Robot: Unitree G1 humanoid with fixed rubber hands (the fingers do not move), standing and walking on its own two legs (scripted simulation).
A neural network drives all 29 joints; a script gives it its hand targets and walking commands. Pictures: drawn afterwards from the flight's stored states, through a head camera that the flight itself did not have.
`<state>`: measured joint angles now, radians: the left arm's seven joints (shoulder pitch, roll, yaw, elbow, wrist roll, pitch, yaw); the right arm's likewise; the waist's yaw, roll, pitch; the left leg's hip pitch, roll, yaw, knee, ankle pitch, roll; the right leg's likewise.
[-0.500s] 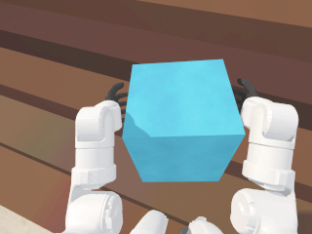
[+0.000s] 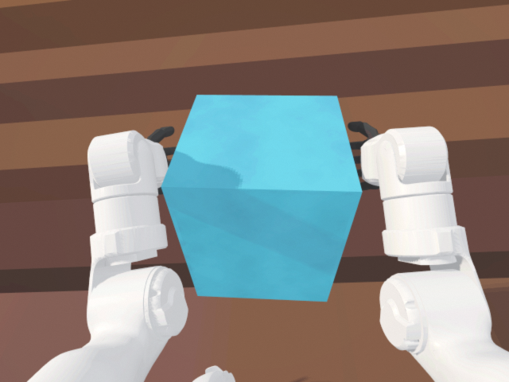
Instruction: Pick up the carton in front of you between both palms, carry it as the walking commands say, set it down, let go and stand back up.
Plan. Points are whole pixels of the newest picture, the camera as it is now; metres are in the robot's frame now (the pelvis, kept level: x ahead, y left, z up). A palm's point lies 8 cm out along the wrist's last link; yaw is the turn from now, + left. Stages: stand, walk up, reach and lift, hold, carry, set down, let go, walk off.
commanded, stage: carry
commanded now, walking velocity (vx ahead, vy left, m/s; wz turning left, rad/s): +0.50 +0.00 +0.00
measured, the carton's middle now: (263, 201) +0.38 -0.05 +0.11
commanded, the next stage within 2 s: none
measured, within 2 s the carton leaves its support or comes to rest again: neither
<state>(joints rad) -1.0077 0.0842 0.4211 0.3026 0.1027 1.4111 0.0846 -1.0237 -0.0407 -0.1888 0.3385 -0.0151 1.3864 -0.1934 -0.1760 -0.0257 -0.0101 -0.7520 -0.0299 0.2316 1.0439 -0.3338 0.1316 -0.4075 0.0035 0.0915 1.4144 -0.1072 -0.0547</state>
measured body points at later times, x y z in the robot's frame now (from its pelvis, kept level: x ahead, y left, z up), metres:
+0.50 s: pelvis +0.29 -0.10 +0.18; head +0.32 -0.08 +0.62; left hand +0.66 +0.10 +0.32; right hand +0.71 -0.20 +0.33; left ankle +0.13 +0.04 -0.41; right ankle +0.36 -0.18 -0.48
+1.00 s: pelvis +0.59 -0.06 +0.34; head +0.62 -0.10 +0.79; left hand +1.01 +0.02 +0.50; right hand +0.96 -0.27 +0.49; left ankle +0.70 +0.02 -0.31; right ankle +0.42 -0.16 -0.23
